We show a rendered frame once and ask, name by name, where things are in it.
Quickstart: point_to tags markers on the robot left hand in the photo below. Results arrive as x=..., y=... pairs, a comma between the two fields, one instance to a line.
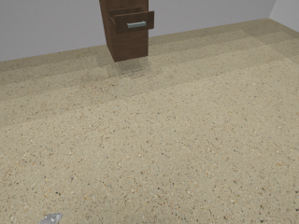
x=51, y=218

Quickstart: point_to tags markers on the cabinet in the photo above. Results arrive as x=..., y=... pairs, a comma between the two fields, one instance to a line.
x=124, y=47

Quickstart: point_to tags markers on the drawer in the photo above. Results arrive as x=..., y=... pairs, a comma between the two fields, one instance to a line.
x=120, y=17

